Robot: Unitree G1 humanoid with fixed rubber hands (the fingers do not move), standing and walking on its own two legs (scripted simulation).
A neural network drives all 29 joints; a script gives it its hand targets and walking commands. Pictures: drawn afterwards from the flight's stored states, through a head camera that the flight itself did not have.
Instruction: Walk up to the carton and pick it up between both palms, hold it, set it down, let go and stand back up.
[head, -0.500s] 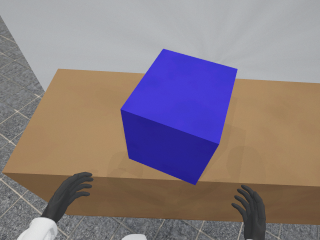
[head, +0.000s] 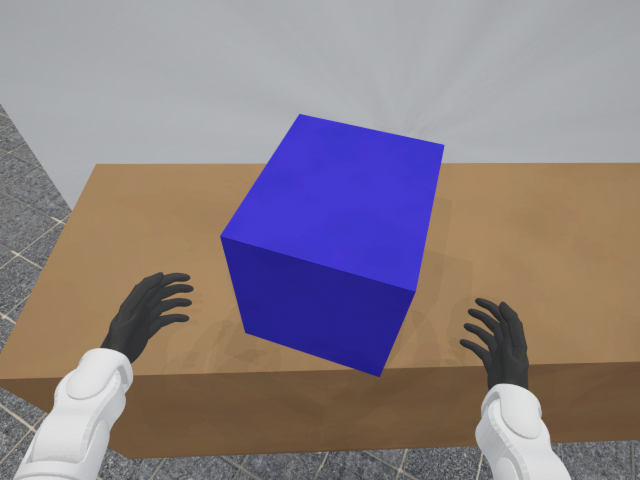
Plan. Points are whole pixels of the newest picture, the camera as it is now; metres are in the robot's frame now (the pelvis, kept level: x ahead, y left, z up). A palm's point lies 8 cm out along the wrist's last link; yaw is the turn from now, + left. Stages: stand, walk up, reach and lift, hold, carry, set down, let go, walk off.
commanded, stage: reach and lift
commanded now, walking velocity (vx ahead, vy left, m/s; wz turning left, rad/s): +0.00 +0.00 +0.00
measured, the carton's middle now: (339, 244) +0.45 +0.01 -0.02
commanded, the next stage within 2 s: none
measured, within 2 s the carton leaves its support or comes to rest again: neither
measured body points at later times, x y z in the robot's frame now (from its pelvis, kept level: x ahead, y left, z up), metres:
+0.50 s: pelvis +0.01 -0.01 +0.00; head +0.05 +0.02 +0.45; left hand +0.34 +0.23 +0.06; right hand +0.28 -0.20 +0.06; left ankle +0.00 +0.07 -0.74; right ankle -0.03 -0.14 -0.74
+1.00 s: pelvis -0.02 +0.01 +0.00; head +0.02 +0.03 +0.45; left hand +0.42 +0.22 +0.12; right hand +0.33 -0.22 +0.11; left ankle +0.00 +0.07 -0.74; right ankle -0.03 -0.14 -0.74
